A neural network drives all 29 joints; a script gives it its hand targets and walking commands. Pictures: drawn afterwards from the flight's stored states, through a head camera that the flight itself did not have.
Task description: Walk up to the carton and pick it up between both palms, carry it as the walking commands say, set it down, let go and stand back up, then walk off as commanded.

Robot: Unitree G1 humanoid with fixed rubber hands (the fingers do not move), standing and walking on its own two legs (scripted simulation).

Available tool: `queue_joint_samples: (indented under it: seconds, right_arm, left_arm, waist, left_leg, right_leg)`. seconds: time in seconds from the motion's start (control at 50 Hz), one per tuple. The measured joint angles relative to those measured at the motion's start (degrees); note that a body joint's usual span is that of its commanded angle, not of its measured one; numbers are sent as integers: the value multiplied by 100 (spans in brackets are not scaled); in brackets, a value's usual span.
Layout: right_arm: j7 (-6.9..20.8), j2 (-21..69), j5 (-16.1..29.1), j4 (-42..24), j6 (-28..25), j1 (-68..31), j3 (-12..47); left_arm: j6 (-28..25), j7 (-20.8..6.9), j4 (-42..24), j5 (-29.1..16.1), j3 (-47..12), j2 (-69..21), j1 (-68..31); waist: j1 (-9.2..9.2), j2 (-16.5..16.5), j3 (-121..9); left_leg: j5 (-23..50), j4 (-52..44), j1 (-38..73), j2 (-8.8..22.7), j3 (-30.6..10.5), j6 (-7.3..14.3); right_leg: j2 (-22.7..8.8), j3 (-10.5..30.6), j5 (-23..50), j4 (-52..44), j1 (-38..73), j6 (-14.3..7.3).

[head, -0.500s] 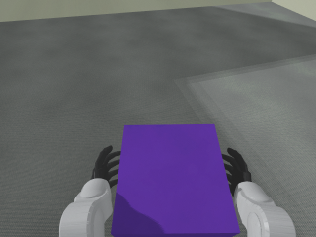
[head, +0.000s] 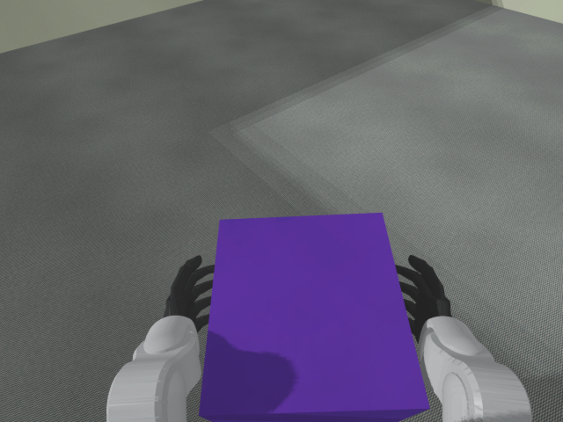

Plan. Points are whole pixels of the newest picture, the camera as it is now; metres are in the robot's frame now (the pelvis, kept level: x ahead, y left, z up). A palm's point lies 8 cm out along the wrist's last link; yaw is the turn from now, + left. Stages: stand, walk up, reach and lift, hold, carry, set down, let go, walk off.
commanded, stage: carry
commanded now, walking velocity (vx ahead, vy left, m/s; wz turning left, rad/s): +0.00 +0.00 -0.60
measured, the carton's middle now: (304, 334) +0.25 +0.00 +0.01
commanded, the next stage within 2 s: none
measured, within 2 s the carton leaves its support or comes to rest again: neither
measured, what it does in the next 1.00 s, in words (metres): walks backwards, turning right: left foot, then right foot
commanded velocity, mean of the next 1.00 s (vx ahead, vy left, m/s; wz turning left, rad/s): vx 0.00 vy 0.00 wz -0.60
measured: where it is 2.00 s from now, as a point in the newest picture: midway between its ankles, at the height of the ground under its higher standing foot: outside the picture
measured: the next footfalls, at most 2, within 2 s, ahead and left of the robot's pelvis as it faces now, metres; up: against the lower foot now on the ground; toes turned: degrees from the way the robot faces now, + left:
left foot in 0.12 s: +0.02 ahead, +0.12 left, +0.00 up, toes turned +4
right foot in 0.50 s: -0.05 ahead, -0.15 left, +0.00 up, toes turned -27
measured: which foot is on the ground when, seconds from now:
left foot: up 0.00-0.10, down 0.12-0.50, up 0.52-0.94, down 0.96-1.00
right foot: down 0.00-0.14, up 0.16-0.48, down 0.50-0.96, up 0.98-1.00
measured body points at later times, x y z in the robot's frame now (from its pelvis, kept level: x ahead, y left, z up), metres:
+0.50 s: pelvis -0.06 -0.02 +0.00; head -0.06 -0.02 +0.45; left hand +0.23 +0.03 +0.09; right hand +0.12 -0.24 +0.09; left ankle -0.02 +0.11 -0.73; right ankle -0.09 -0.13 -0.73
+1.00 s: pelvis -0.12 -0.02 +0.01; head -0.11 +0.00 +0.46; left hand +0.17 -0.03 +0.08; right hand +0.01 -0.28 +0.10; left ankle -0.08 +0.07 -0.73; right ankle -0.10 -0.13 -0.72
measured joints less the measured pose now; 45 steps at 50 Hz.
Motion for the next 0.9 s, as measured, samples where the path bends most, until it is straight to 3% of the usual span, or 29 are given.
queue_joint_samples:
  seconds: [0.1, 0.14, 0.2, 0.24, 0.28, 0.44, 0.5, 0.54, 0.6, 0.68, 0.78, 0.9]
  right_arm:
    - [24, -4, 8, 34, -47, -34, 3]
    - [43, 1, -13, 120, -91, -30, 46]
    - [63, 4, -24, 200, -74, 60, 61]
    - [63, 13, -25, 165, -47, 129, 27]
    - [64, 19, -28, 110, -21, 149, -22]
    - [66, 4, -77, -100, -2, 14, -35]
    - [58, 4, -108, -97, 49, 23, -8]
    - [53, -6, -98, -39, 91, 2, -102]
    - [43, 0, -110, 91, 158, 19, -120]
    - [7, 1, -56, 111, 97, 18, -38]
    - [3, -4, -22, 86, -16, -50, 13]
    - [14, -6, -29, 119, -30, -70, 18]
  left_arm:
    - [53, 4, -61, 52, 1, 4, -49]
    - [108, 10, -69, 61, 45, 12, -68]
    - [218, 36, -48, 57, 46, 5, -17]
    - [282, 45, -12, 56, 8, 9, -49]
    - [295, 53, 29, 46, -32, 15, -102]
    - [307, 69, -74, -19, -1, 26, -338]
    - [316, 61, -50, -37, 21, 25, -310]
    - [194, 55, 153, -29, -47, 18, -279]
    - [139, 44, 338, -26, -50, 15, -192]
    - [51, 26, 211, -22, 3, 1, -31]
    - [-32, 20, 53, -11, 41, 1, -11]
    - [53, 16, 33, 24, 53, 8, -84]
  waist:
    - [111, -219, -190]
    - [121, -401, -228]
    - [158, -303, -216]
    - [170, -219, -172]
    - [178, -139, -151]
    - [87, 143, -143]
    - [34, 173, -222]
    - [23, 379, -215]
    - [-53, 314, -43]
    - [-68, 150, 128]
    - [23, -27, 20]
    - [114, -236, -244]
  left_leg:
    - [260, -1671, 828, -311, 86, 135]
    - [1006, -2413, 1149, -395, 268, 419]
    - [1172, -2506, 1258, -195, 445, 685]
    - [1217, -2667, 1390, -46, 544, 678]
    - [1299, -2800, 1464, 106, 647, 636]
    - [1223, -2410, 1215, 768, 1149, 399]
    - [1021, -1920, 1015, 992, 1300, 226]
    - [386, -1316, 720, 1118, 1007, 17]
    - [-524, -8, 178, 662, 331, -173]
    - [-166, 697, -159, 306, 63, -114]
    - [13, 218, -60, -13, -54, -12]
    - [150, -1183, 618, -369, -6, 119]
  right_leg:
    - [74, 222, 257, -127, -198, 66]
    - [59, 357, 236, -16, -295, 174]
    - [48, 129, -1026, 1649, -772, 483]
    - [-76, 14, -1080, 2740, -993, 588]
    - [-210, -22, -1006, 3085, -1014, 650]
    - [-386, -297, -997, 1475, -276, 640]
    - [-319, -476, -419, 183, 325, 556]
    - [-122, -500, -461, 105, 297, 208]
    - [-89, -354, -366, 215, 174, 37]
    - [-20, -157, -130, 40, 165, -48]
    - [73, 66, 107, -152, 69, -111]
    - [162, 339, 440, -461, -36, -72]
